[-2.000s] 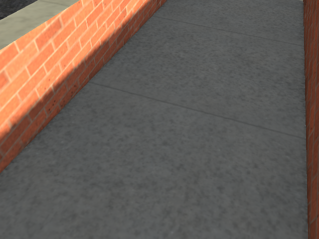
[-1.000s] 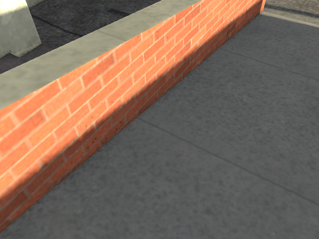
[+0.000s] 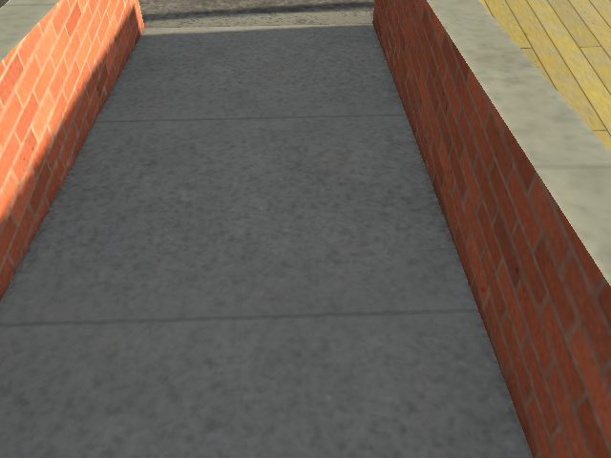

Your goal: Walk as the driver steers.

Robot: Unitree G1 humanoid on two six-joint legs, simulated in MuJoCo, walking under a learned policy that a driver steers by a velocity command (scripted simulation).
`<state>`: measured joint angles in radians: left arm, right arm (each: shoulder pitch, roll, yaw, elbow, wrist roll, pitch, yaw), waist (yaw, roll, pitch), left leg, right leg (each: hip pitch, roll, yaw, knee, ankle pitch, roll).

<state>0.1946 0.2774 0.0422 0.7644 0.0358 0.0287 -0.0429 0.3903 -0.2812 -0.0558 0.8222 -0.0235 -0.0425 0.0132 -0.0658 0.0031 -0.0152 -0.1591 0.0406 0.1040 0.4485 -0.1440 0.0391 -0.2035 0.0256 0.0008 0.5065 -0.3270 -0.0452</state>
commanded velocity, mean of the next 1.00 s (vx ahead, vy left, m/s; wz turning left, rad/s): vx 0.17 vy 0.00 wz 0.31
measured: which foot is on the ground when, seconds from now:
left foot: down 0.00-0.02, up 0.04-0.42, down 0.44-1.00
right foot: down 0.00-0.44, up 0.46-1.00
